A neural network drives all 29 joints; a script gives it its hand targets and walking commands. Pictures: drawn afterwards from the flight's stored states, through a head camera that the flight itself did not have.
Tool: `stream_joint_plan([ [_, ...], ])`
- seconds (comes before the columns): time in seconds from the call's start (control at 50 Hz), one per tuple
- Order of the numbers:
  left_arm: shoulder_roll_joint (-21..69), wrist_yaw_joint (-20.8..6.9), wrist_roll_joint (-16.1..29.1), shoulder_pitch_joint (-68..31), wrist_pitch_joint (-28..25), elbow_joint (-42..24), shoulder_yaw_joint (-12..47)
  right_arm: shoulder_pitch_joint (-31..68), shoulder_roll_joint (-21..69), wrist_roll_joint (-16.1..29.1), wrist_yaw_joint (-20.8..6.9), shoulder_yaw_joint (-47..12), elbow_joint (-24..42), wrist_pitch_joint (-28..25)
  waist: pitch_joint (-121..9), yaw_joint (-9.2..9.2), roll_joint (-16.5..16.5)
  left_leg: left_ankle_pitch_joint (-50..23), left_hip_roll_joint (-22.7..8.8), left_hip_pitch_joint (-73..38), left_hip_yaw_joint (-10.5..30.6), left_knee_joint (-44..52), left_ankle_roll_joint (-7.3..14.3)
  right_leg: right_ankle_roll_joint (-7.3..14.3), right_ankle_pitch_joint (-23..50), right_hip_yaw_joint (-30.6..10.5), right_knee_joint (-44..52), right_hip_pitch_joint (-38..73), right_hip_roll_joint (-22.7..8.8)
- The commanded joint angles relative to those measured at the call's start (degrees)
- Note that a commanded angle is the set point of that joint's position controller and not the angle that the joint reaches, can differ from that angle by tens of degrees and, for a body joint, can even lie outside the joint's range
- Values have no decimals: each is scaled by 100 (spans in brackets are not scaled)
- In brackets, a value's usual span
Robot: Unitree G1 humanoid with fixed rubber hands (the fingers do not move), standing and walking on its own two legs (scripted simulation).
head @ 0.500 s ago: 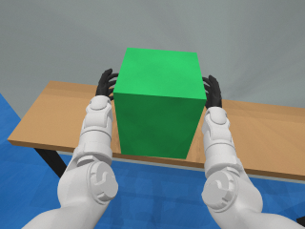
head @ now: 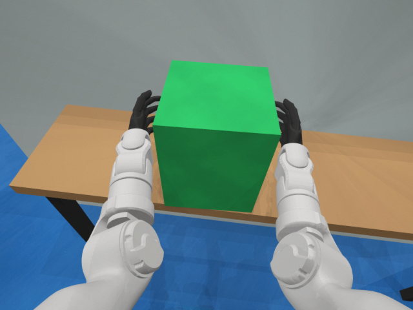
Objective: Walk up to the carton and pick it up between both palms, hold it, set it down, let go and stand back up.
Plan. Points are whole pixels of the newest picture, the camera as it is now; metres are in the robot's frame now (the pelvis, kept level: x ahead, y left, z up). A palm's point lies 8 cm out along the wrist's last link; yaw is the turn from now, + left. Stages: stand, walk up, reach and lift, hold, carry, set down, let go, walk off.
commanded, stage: set down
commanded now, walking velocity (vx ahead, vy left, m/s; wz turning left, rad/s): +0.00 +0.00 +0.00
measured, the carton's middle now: (213, 140) +0.46 -0.01 +0.06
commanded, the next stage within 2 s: none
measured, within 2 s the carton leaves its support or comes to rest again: neither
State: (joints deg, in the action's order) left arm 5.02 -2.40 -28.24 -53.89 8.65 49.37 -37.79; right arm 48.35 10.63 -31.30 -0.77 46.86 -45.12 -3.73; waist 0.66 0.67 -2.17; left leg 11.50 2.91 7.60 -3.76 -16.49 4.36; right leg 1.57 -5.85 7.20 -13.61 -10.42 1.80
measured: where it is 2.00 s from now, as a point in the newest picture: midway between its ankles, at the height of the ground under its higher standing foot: outside the picture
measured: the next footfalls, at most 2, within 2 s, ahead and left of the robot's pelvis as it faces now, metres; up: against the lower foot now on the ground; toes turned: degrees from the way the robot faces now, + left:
none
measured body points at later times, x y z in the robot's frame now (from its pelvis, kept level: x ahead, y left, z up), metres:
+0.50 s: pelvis +0.00 +0.00 +0.00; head +0.03 +0.02 +0.45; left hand +0.45 +0.14 +0.11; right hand +0.42 -0.15 +0.12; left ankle -0.03 +0.06 -0.75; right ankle +0.01 -0.09 -0.75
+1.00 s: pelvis +0.00 +0.00 +0.00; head +0.06 +0.02 +0.44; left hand +0.47 +0.15 +0.09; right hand +0.43 -0.16 +0.08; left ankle -0.03 +0.06 -0.75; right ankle +0.02 -0.09 -0.75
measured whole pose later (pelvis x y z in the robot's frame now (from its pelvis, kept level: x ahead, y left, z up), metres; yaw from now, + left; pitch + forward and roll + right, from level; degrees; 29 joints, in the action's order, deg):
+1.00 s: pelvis +0.00 +0.00 +0.00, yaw -3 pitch +10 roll -1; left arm -6.7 3.7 -14.8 -60.2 0.4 68.8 -26.5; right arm 52.5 3.0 -18.0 3.6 32.3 -59.6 -1.1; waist -3.9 1.1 -2.2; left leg 12.5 1.8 18.8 -6.3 -20.7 4.3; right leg 2.8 -4.9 5.2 -15.8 -21.4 2.7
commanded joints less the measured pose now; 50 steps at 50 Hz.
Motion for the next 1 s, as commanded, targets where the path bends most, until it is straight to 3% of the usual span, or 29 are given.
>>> stream_joint_plan([
  [0.0,1335,-328,7,-2584,-141,31,820,2401,1697,-179,-624,-1292,-310,-2,-1953,30,271,-1588,-632,-174,51,131,-334,-448,684,-39,-149,1089,-338],
  [0.46,1057,-366,-119,-2530,-352,111,510,2074,1597,-328,-553,-1180,-288,208,-1810,-2,332,-1532,-609,-18,26,142,-281,-439,476,-130,-167,959,-324],
  [0.68,359,-274,-104,-2424,-477,250,281,1942,1091,-173,-419,-1163,-344,315,-1642,-79,284,-1278,-591,259,16,194,-219,-419,292,-238,-175,1015,-322],
  [0.78,-464,61,294,-2656,-678,385,511,2053,287,246,-175,-1269,-497,300,-2045,-66,423,-1459,-618,314,43,46,-288,-345,383,-355,-225,848,-297],
  [0.9,-1534,658,1364,-3282,-1068,1030,1384,2845,-798,1345,352,-1932,-797,100,-3156,-108,463,-1792,-658,748,138,-299,-364,-186,858,-541,-459,629,-263],
  [0.98,-1962,792,1934,-3591,-1305,1642,1818,3234,-1238,1877,548,-2311,-866,-48,-4172,-156,454,-2032,-673,976,228,-587,-459,-100,1364,-652,-716,708,-280],
])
